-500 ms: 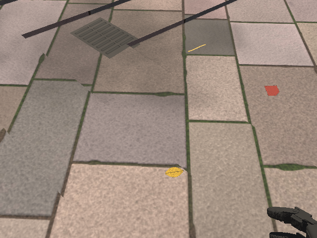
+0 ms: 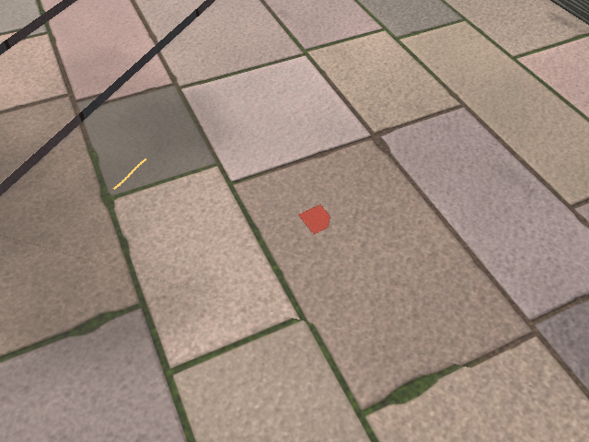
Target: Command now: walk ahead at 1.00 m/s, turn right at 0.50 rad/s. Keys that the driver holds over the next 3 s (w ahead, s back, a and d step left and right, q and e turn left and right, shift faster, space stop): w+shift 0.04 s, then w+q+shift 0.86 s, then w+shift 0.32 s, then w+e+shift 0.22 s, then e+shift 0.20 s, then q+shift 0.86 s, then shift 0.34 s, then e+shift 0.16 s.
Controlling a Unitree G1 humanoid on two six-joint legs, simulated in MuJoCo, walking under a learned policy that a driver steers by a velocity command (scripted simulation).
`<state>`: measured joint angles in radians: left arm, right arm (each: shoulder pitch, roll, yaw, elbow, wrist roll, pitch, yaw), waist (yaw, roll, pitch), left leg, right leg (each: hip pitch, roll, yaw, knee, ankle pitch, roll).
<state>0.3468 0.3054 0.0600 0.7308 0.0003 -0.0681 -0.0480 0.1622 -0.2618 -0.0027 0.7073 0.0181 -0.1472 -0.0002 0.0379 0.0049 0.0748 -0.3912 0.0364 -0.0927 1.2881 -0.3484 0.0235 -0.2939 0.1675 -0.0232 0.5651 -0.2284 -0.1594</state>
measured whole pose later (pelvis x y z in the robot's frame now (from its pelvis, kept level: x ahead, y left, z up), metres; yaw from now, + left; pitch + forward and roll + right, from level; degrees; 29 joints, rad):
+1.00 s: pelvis +0.98 +0.19 -0.06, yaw +41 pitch -1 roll -4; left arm 0.41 0.30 0.08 0.82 0.00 -0.11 -0.02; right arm 0.18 -0.33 -0.06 0.65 0.04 -0.03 0.01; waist 0.07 0.05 0.04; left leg -0.71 0.08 -0.04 1.32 -0.27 0.08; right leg -0.07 0.07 -0.07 0.39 -0.31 -0.02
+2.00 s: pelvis +1.55 +0.69 -0.06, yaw +36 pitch +2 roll +0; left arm 0.13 0.23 0.01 0.75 0.04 0.00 0.03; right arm 0.21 -0.29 -0.05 0.74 0.03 0.05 -0.06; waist -0.01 0.01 0.07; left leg -0.71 0.10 -0.05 1.25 -0.40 -0.13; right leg -0.30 0.02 -0.13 0.41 -0.14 -0.09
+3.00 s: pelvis +1.59 +0.84 -0.02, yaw +69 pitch +0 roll +1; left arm 0.22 0.28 0.06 0.82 -0.03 0.02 0.01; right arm 0.14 -0.21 -0.03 0.65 -0.04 0.04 -0.03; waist 0.06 -0.05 0.05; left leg -0.23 -0.03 0.00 0.48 -0.26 0.02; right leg -0.34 -0.02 0.07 0.67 -0.36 0.03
